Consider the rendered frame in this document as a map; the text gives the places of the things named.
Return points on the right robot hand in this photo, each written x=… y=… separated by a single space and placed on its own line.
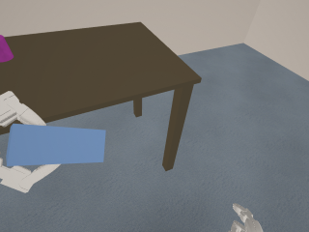
x=250 y=224

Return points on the sponge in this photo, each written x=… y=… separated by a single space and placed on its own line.
x=43 y=145

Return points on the table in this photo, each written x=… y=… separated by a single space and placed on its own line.
x=65 y=73

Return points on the left robot hand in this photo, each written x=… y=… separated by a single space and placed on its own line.
x=19 y=177

